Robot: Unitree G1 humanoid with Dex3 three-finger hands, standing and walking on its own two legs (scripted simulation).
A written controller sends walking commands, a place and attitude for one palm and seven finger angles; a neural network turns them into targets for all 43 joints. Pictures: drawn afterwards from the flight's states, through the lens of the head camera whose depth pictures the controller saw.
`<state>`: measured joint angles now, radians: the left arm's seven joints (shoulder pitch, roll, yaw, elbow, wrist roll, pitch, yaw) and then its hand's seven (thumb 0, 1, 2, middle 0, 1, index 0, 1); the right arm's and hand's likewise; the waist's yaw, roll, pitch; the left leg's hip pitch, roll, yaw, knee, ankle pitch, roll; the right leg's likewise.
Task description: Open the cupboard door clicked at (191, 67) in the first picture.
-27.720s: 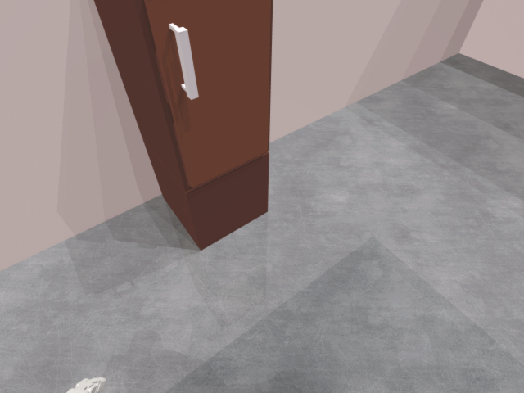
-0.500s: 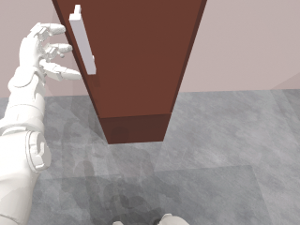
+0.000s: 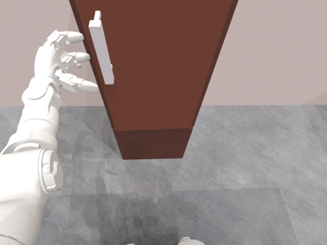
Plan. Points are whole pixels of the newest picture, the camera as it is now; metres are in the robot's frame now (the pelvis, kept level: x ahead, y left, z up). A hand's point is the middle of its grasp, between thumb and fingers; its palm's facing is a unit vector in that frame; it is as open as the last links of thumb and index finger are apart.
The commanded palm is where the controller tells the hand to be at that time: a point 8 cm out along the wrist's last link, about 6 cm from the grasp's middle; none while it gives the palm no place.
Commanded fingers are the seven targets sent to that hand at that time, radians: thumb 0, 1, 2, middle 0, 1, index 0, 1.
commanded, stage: slide the fingers in behind the handle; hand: left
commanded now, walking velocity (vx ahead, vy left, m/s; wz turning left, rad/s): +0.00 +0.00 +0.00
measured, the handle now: (104, 50) +0.56 +0.11 +0.13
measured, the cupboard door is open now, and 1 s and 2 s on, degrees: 2 1 2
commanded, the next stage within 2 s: close the thumb around the handle in 1.42 s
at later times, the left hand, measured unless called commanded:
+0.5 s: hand (98, 65) +0.51 +0.12 +0.13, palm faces -0.04 -1.00 -0.01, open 13.9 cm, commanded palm +0.49 +0.16 +0.13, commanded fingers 0.00 -0.50 0.30 -0.30 -1.20 -0.30 -1.20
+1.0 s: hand (113, 64) +0.51 +0.08 +0.13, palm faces -0.03 -1.00 -0.02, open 14.0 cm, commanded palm +0.49 +0.13 +0.13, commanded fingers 0.00 -0.50 0.30 -0.30 -1.20 -0.30 -1.20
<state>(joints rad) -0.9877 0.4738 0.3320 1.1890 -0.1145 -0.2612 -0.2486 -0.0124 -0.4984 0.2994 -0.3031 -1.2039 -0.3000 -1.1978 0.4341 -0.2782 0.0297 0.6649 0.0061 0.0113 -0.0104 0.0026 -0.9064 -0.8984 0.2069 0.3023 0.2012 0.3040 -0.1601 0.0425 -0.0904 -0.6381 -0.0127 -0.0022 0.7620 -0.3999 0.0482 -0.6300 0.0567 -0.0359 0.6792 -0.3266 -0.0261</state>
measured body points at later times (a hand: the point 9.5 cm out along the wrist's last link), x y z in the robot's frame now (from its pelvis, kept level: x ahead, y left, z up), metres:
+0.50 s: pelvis -0.01 +0.00 +0.00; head +0.08 +0.00 +0.44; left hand +0.51 +0.17 +0.13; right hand -0.03 -0.26 -0.12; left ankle -0.03 +0.08 -0.71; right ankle -0.01 -0.11 -0.71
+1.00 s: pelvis -0.01 -0.02 +0.00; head +0.08 -0.03 +0.44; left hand +0.51 +0.14 +0.13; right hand -0.02 -0.28 -0.12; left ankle -0.03 +0.08 -0.71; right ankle -0.01 -0.11 -0.71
